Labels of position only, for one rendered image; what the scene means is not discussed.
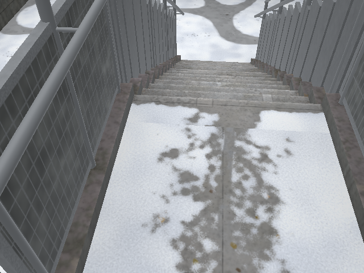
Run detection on stairs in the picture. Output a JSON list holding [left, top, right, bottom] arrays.
[[141, 60, 310, 104]]

